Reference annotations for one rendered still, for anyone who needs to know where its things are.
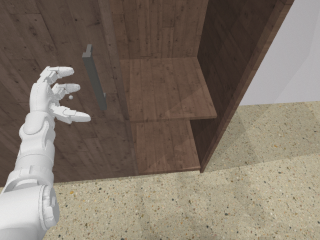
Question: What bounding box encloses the left robot forearm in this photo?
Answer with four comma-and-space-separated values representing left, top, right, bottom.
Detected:
0, 111, 56, 196

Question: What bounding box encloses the left robot upper arm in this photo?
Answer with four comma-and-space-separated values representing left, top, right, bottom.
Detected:
0, 184, 60, 240

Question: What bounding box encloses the robot left hand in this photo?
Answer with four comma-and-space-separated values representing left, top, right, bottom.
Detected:
29, 66, 91, 124

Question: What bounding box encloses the wardrobe door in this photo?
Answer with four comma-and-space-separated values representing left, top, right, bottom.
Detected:
0, 0, 139, 188

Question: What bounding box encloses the handle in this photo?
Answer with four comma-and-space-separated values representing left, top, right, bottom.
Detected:
82, 44, 107, 111

